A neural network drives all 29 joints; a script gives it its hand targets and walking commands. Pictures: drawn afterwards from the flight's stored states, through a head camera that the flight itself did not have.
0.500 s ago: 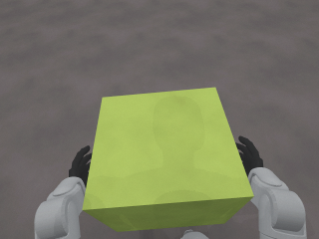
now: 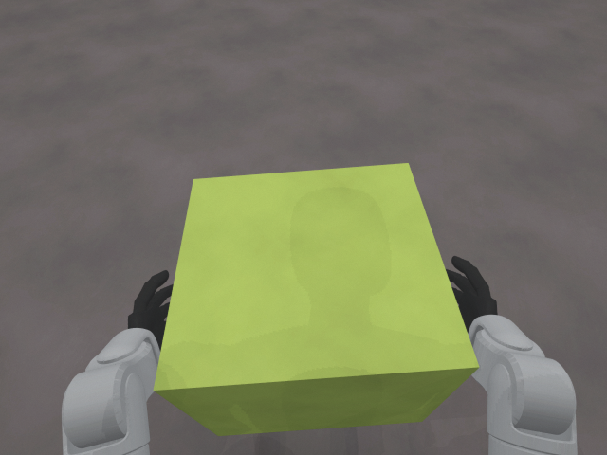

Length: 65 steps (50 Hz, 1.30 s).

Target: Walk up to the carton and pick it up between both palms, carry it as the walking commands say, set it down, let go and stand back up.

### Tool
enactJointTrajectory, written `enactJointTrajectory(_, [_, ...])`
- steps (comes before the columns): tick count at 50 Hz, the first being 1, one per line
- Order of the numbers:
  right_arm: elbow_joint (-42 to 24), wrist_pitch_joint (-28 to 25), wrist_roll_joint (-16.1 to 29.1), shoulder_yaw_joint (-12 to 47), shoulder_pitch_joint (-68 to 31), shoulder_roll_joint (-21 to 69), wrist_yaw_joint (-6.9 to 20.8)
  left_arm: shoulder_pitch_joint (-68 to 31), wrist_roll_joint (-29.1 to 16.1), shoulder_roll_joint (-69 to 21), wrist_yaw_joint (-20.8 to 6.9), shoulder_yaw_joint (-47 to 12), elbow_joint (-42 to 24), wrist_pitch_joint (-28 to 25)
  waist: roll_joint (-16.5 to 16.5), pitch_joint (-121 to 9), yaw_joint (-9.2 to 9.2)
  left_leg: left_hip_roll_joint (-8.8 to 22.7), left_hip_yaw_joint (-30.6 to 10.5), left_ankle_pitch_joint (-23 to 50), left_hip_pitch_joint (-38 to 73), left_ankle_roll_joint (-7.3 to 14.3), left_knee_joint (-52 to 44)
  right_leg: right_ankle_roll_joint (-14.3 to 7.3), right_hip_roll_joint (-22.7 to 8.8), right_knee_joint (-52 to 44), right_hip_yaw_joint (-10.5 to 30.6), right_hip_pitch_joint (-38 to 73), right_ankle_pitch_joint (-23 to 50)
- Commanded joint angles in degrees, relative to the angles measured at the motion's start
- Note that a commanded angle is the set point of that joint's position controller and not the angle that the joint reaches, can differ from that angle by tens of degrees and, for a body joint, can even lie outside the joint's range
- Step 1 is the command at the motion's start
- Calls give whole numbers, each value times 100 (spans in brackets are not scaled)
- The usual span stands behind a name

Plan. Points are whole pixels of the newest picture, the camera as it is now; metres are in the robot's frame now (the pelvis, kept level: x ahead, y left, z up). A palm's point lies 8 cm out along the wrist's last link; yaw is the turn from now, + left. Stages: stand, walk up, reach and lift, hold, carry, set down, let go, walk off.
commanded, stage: carry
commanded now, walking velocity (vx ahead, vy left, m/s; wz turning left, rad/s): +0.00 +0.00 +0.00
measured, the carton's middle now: (310, 303) +0.32 -0.01 +0.00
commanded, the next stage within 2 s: none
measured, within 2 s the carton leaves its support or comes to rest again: neither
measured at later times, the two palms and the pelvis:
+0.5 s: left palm (131, 344) +0.26 +0.20 +0.06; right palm (467, 323) +0.25 -0.18 +0.07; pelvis -0.01 +0.01 +0.00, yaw +1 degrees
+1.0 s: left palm (117, 359) +0.24 +0.21 +0.07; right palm (470, 341) +0.23 -0.17 +0.07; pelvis -0.02 +0.01 +0.00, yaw +1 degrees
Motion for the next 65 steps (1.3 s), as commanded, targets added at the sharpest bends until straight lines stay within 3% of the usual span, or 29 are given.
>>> enactJointTrajectory(1, [-1020, -91, 1922, 4774, -2680, 4331, 872, -3148, -1533, -3946, -753, -4678, -1723, -187, -863, -2855, 223, -115, 220, 233, 81, 12, 70, 386, -1614, -454, 1405, 3139, 9150])
enactJointTrajectory(4, [-1100, -93, 1875, 4743, -2873, 4220, 890, -3424, -1521, -3970, -750, -4790, -1764, -175, -481, -2965, 182, 100, 199, 1403, 1029, 72, -550, 433, -1452, -307, 1086, 2411, 7889])
enactJointTrajectory(7, [-737, -69, 1762, 4640, -2513, 4249, 903, -3636, -1646, -3985, -746, -4893, -1943, -138, 1004, -3126, 95, 1452, -820, 6781, 3319, 753, -69, 798, -815, 399, 357, 3, 3492])
enactJointTrajectory(9, [-536, -50, 1703, 4613, -2222, 4167, 900, -3290, -1590, -3936, -750, -4824, -1698, -116, 1305, -2988, 118, 1552, -799, 7605, 4003, 815, 205, 716, -624, -104, 136, -786, 1877])
enactJointTrajectory(12, [-925, -25, 1850, 4712, -2706, 4165, 899, -3362, -1628, -4016, -751, -4806, -1687, -115, 881, -2845, 158, 1238, -425, 6478, 3098, 504, 241, 660, -674, -561, 225, -13, 2985])
enactJointTrajectory(16, [-691, 0, 1738, 4633, -2778, 4074, 873, -3203, -1399, -3824, -753, -4571, -1310, -110, -373, -2658, 175, 543, 70, 2562, 1139, 141, 176, 346, -1275, -242, 942, 1614, 6531])
enactJointTrajectory(18, [-380, -31, 1635, 4507, -2769, 4090, 884, -3397, -1303, -3754, -762, -4496, -1058, -133, -813, -2473, 170, 189, 212, 666, 715, 46, -116, 205, -1522, -512, 1216, 1988, 7325])
enactJointTrajectory(20, [-237, -53, 1609, 4420, -2780, 3975, 874, -3374, -1214, -3624, -742, -4441, -905, -142, -510, -2607, 153, 185, 144, 1111, 952, 55, -383, 177, -1492, -464, 1140, 2025, 7088])
enactJointTrajectory(24, [318, -332, 1352, 4163, -2479, 3930, 903, -3299, -1028, -3519, -742, -4238, -668, -452, 443, -2871, 160, 979, -346, 4734, 1987, 394, 66, 496, -1058, 3, 648, 965, 4764])
enactJointTrajectory(25, [1264, -590, 812, 3536, -2406, 3652, 904, -3115, -486, -3355, -764, -3566, 552, -707, 296, -2849, 149, 978, -329, 4472, 2049, 414, -22, 464, -931, -94, 547, 806, 4090])
enactJointTrajectory(27, [-748, -474, 1777, 4702, -3293, 3947, 872, -3934, -1378, -3563, -764, -4701, -1214, -590, 177, -2645, 144, 949, -283, 3046, 1824, 268, -289, 468, -1029, -643, 634, 819, 3147])
enactJointTrajectory(30, [-1018, -275, 1957, 4841, -3572, 4225, 866, -3991, -1439, -3915, -731, -4824, -1347, -384, 276, -2598, 140, 764, -336, 1158, 1825, 303, -760, 262, -971, -926, 680, 938, 2092])
enactJointTrajectory(32, [-832, -167, 1869, 4756, -3402, 4148, 857, -4015, -1441, -3825, -738, -4728, -1275, -304, 191, -2559, 136, 852, -364, 1331, 2008, 377, -706, 237, -936, -822, 621, 753, 2321])
enactJointTrajectory(37, [-532, 12, 1754, 4590, -3164, 4065, 897, -3931, -1409, -3849, -775, -4663, -1002, -85, 971, -2367, 137, 1479, -1097, 1956, 2676, 741, -1138, 315, -658, -303, 154, -169, 971])
enactJointTrajectory(39, [-432, 81, 1822, 4626, -3197, 4118, 926, -3884, -1431, -3861, -799, -4622, -912, -16, 998, -2181, 142, 1439, -1074, 1847, 2683, 752, -1100, 336, -637, -417, 197, -364, 834])
enactJointTrajectory(42, [-230, 168, 1744, 4532, -3245, 4117, 942, -3979, -1426, -3926, -830, -4533, -734, 48, 377, -1998, 136, 1139, -696, 1294, 2078, 554, -803, 288, -741, -761, 427, 50, 1392])
enactJointTrajectory(47, [-210, 228, 1788, 4555, -3390, 4320, 954, -3659, -1402, -4140, -880, -4341, -509, 83, -1311, -1875, 162, -58, 338, -476, -94, 34, -77, -179, -1711, -1683, 2180, 2157, 3223])
enactJointTrajectory(49, [-277, 225, 1900, 4592, -3439, 4372, 989, -3596, -1405, -4259, -855, -4349, -531, 90, -855, -2034, 152, -76, 364, -218, 161, 95, -771, -370, -1706, -1520, 1957, 2225, 3294])
enactJointTrajectory(51, [-364, 173, 1963, 4604, -3493, 4400, 1013, -3739, -1433, -4250, -828, -4460, -761, 63, -394, -2346, 144, 88, 280, 410, 1331, 181, -1197, -73, -1418, -1127, 1268, 1618, 3208])
enactJointTrajectory(52, [-484, 166, 2002, 4661, -3395, 4472, 1020, -4008, -1547, -4365, -800, -4668, -1111, 68, 310, -2473, 97, 416, -148, 1035, 2275, 342, -1298, 117, -1098, -513, 724, 845, 3092])
enactJointTrajectory(53, [-533, 156, 2048, 4661, -3347, 4394, 1029, -4149, -1593, -4316, -775, -4748, -1310, 83, 1231, -2589, 67, 1177, -1108, 2504, 3252, 651, -1361, 333, -658, 390, 113, -276, 2372])
enactJointTrajectory(54, [-439, 145, 2026, 4607, -3205, 4377, 1043, -4253, -1660, -4346, -779, -4787, -1373, 88, 2042, -2316, 62, 1753, -1706, 3930, 4145, 963, -1441, 438, -422, 702, -233, -1575, 470])
enactJointTrajectory(55, [-448, 145, 2015, 4647, -2951, 4365, 1042, -4228, -1711, -4286, -783, -4868, -1546, 92, 1981, -2060, 37, 2031, -1955, 4575, 4529, 1130, -1454, 467, -441, 913, -331, -2276, -803])
enactJointTrajectory(56, [-547, 176, 2116, 4666, -3032, 4383, 1043, -4303, -1776, -4255, -763, -4933, -1606, 116, 1680, -1904, 30, 2112, -1935, 4331, 4467, 1158, -1541, 463, -480, 977, -322, -2464, -922])
enactJointTrajectory(59, [-896, 256, 2152, 4760, -3380, 4313, 1007, -4223, -1778, -4286, -758, -4907, -1542, 196, 1277, -1803, 69, 1927, -1441, 3408, 3552, 943, -1611, 514, -414, 2, -528, -1669, -238])
enactJointTrajectory(62, [-893, 320, 2072, 4819, -3528, 4352, 977, -3986, -1712, -4488, -805, -4783, -1197, 235, 1004, -2244, 300, 1189, -269, 3567, 1805, 401, -599, 259, -251, -1357, -440, 1236, 885])
enactJointTrajectory(63, [-941, 351, 2049, 4854, -3616, 4293, 969, -4053, -1694, -4439, -814, -4767, -1173, 231, -248, -2246, 321, 592, 265, 3284, 581, 94, 711, 49, -951, -1619, 910, 2321, 1404])
enactJointTrajectory(64, [-887, 402, 2096, 4889, -3702, 4302, 973, -3919, -1686, -4350, -828, -4630, -924, 247, -1826, -1999, 275, -149, 704, 831, -966, -165, 1762, -290, -2009, -2211, 2834, 3208, 2907])
enactJointTrajectory(65, [-646, 420, 2078, 4848, -3557, 4438, 978, -3881, -1716, -4358, -850, -4560, -868, 249, -1918, -1728, 239, -179, 160, -779, -1863, -94, 1873, -654, -2282, -2145, 3378, 3784, 3960])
